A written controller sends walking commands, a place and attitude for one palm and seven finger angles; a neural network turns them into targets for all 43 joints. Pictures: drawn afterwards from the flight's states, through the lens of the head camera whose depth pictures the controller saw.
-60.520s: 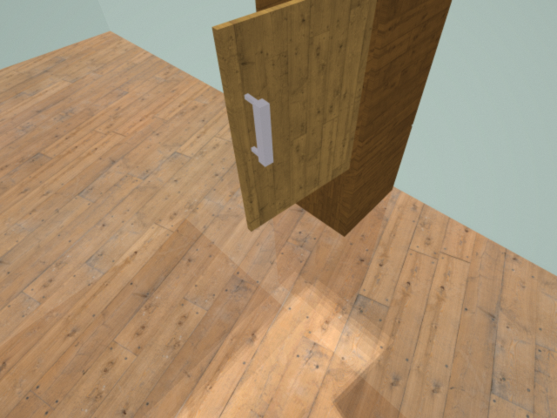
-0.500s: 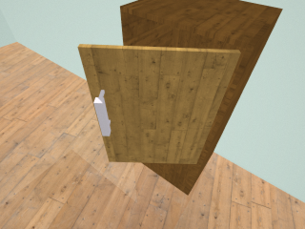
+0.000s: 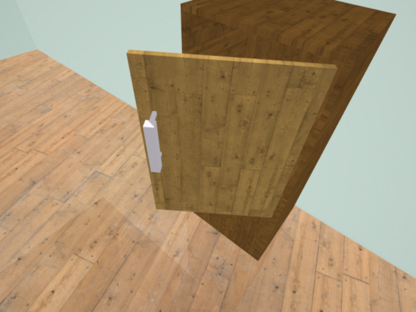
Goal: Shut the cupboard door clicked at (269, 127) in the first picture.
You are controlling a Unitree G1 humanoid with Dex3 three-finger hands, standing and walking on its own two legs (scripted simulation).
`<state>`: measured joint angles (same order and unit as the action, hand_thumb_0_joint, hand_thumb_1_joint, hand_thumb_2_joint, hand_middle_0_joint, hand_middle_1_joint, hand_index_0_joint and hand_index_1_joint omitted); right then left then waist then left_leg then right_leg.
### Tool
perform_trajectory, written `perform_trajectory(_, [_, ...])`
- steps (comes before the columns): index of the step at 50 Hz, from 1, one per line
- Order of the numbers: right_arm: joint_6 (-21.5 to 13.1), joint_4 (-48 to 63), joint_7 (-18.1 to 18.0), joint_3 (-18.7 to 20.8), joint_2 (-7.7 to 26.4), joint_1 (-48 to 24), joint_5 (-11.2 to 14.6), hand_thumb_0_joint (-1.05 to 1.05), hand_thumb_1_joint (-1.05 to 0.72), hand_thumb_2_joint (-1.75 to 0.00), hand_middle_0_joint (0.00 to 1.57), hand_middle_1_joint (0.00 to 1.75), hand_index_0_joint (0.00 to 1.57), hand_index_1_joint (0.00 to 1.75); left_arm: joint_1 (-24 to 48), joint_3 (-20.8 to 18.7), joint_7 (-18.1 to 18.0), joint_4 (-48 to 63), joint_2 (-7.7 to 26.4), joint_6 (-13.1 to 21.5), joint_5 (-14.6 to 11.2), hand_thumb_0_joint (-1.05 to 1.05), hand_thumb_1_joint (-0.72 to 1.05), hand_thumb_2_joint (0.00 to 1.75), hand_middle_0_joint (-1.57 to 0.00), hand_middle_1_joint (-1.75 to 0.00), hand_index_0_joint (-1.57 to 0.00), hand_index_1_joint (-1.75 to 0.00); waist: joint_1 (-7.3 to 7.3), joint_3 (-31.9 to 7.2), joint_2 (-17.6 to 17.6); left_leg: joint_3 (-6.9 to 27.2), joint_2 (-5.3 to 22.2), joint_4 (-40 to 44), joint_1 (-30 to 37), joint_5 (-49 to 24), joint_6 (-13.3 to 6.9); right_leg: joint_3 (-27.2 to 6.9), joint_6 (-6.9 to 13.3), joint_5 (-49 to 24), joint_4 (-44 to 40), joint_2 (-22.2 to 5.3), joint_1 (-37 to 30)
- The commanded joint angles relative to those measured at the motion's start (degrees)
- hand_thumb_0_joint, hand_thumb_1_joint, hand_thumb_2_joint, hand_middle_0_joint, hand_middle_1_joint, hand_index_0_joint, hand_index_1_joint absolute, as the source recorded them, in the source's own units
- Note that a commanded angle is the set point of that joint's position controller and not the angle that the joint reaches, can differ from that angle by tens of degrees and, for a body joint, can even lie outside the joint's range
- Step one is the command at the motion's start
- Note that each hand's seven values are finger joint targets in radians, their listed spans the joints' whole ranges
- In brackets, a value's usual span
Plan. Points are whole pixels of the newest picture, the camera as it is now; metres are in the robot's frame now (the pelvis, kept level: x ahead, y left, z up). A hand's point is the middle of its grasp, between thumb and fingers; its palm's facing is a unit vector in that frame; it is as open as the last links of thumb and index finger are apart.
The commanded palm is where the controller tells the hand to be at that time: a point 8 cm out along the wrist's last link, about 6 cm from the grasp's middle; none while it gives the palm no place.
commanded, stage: come to a stop and stand still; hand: left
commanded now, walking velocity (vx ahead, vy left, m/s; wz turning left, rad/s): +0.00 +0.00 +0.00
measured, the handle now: (155, 142) +0.51 +0.17 +0.03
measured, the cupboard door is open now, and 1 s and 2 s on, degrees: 35 35 35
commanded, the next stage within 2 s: none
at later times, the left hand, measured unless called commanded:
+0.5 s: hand out of the picture -0.10 +0.16 -0.19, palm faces +0.10 -0.99 -0.11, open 7.4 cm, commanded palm none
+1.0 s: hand out of the picture -0.10 +0.27 -0.18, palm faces -0.03 -0.99 -0.16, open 7.4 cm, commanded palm none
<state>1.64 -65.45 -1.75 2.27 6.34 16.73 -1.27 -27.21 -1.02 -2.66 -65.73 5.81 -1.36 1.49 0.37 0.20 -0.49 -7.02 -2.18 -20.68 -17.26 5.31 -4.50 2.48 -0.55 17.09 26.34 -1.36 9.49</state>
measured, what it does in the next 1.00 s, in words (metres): walks backwards: left foot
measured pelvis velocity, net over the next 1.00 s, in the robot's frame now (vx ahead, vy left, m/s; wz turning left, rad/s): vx -0.11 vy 0.07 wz -0.06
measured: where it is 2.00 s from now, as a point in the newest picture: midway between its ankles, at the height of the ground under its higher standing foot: outside the picture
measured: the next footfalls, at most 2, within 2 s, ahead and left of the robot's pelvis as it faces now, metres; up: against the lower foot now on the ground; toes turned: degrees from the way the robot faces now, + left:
left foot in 0.58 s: +0.03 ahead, +0.09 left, +0.00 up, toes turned -1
right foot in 1.08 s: -0.18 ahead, -0.03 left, +0.00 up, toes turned -9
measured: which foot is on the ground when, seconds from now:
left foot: down 0.00-0.46, up 0.48-0.56, down 0.58-1.00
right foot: down 0.00-0.58, up 0.60-1.00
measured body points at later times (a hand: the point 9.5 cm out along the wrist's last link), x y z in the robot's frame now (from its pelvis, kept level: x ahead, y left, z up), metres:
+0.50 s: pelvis -0.05 +0.02 -0.01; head -0.07 +0.05 +0.44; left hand -0.11 +0.21 -0.18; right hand -0.05 -0.20 -0.16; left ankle +0.08 +0.06 -0.72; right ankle -0.01 -0.13 -0.74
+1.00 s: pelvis -0.11 +0.07 +0.01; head -0.09 +0.12 +0.46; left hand -0.09 +0.32 -0.16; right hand -0.14 -0.15 -0.12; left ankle -0.01 +0.09 -0.74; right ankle -0.24 -0.07 -0.68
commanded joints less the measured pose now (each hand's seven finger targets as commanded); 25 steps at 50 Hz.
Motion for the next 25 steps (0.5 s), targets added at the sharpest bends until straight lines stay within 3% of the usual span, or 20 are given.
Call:
perform_trajectory(1, [-0.68, 1.83, -0.08, 1.0, 5.04, 3.24, 0.4, 0.0, -0.9, -0.9, 0.2, 0.3, 0.2, 0.3, -6.32, -0.51, 0.13, 0.57, 3.11, 0.76, 0.31, 0.0, 0.9, 0.9, -0.2, -0.3, -0.2, -0.3, -0.29, 8.71, -0.46, 11.32, 7.54, 8.52, 2.66, 21.46, 3.33, -5.03, 2.27, 12.16, -8.33, -2.73, 12.62])
perform_trajectory(5, [-0.92, 2.08, -0.11, 0.95, 5.06, 3.02, 0.48, 0.0, -0.9, -0.9, 0.2, 0.3, 0.2, 0.3, -6.02, -0.66, 0.34, 0.55, 3.73, 1.08, 0.15, 0.0, 0.9, 0.9, -0.2, -0.3, -0.2, -0.3, -0.54, 5.49, -1.35, 10.34, 6.81, 5.86, 5.67, 18.25, 3.63, -5.85, 2.48, 12.27, -9.1, -3.46, 12.87])
perform_trajectory(10, [-0.92, 2.37, -0.07, 0.97, 5.23, 2.67, 0.41, 0.0, -0.9, -0.9, 0.2, 0.3, 0.2, 0.3, -4.69, -0.82, 0.42, 0.97, 4.04, 1.0, 0.27, 0.0, 0.9, 0.9, -0.2, -0.3, -0.2, -0.3, -0.67, 6.7, 0.02, 11.39, 6.99, 5.87, 4.88, 20.24, 3.49, -5.67, 2.27, 14.34, -8.83, -3.14, 14.65])
perform_trajectory(16, [-0.7, 2.98, -0.2, 1.3, 6.3, 1.21, 0.15, 0.0, -0.9, -0.9, 0.2, 0.3, 0.2, 0.3, -6.94, -1.41, 0.61, 0.68, 3.87, 0.18, 0.5, 0.0, 0.9, 0.9, -0.2, -0.3, -0.2, -0.3, 1.17, 7.12, 2.02, 12.03, 6.8, 9.09, -1.38, 25.66, 4.11, -3.34, 2.24, 12.49, -5.07, -1.11, 9.93])
perform_trajectory(20, [-0.14, 3.28, -0.18, 1.57, 5.75, 1.65, 0.06, 0.0, -0.9, -0.9, 0.2, 0.3, 0.2, 0.3, -5.46, -2.1, 0.75, 1.41, 4.99, -0.15, 0.51, 0.0, 0.9, 0.9, -0.2, -0.3, -0.2, -0.3, 0.75, 5.61, -2.76, 9.36, 4.36, 2.59, 1.55, 22.46, 4.95, -5.52, 3.36, 16.97, -8.5, -2.85, 13.62])
perform_trajectory(21, [0.46, 3.11, -0.19, 1.71, 4.99, 2.55, -0.01, 0.0, -0.9, -0.9, 0.2, 0.3, 0.2, 0.3, -3.21, -2.41, 0.69, 2.0, 5.77, -0.35, 0.5, 0.0, 0.9, 0.9, -0.2, -0.3, -0.2, -0.3, -0.1, 5.56, -6.48, 6.96, 2.27, -5.64, 5.31, 18.91, 5.52, -7.6, 4.38, 21.09, -12.27, -5.19, 19.08])
perform_trajectory(22, [1.13, 2.66, -0.16, 1.98, 3.9, 4.44, -0.1, 0.0, -0.9, -0.9, 0.2, 0.3, 0.2, 0.3, 1.31, -2.82, 0.49, 3.23, 7.03, -0.51, 0.38, 0.0, 0.9, 0.9, -0.2, -0.3, -0.2, -0.3, -1.96, 5.15, -11.4, 4.05, 0.29, -18.14, 11.34, 13.6, 6.13, -10.92, 6.22, 26.58, -17.29, -8.77, 27.07])
perform_trajectory(23, [1.61, 2.09, -0.06, 2.65, 4.0, 7.43, -0.11, 0.0, -0.9, -0.9, 0.2, 0.3, 0.2, 0.3, 8.73, -3.24, 0.12, 5.46, 8.69, -0.61, 0.4, 0.0, 0.9, 0.9, -0.2, -0.3, -0.2, -0.3, -4.67, 5.11, -13.53, 4.34, 0.15, -29.78, 15.35, 11.93, 5.98, -13.67, 7.94, 28.97, -20.86, -12.59, 34.4])
perform_trajectory(24, [1.64, 1.71, -0.04, 3.17, 5.14, 10.5, 0.1, 0.0, -0.9, -0.9, 0.2, 0.3, 0.2, 0.3, 16.28, -3.61, -0.31, 8.05, 10.39, -0.34, 0.43, 0.0, 0.9, 0.9, -0.2, -0.3, -0.2, -0.3, -7.09, 4.78, -13.92, 6.85, 1.27, -36.5, 16.16, 12.25, 5.19, -13.83, 8.21, 25.57, -21.04, -14.53, 37.3])
perform_trajectory(25, [1.15, 1.3, -0.03, 3.42, 5.67, 12.17, 0.37, 0.0, -0.9, -0.9, 0.2, 0.3, 0.2, 0.3, 21.83, -3.88, -0.38, 10.09, 11.41, 0.14, 0.46, 0.0, 0.9, 0.9, -0.2, -0.3, -0.2, -0.3, -8.57, 4.93, -11.29, 8.17, 2.72, -38.56, 16.02, 12.64, 4.5, -11.8, 7.53, 21.23, -19.16, -14.58, 37.89])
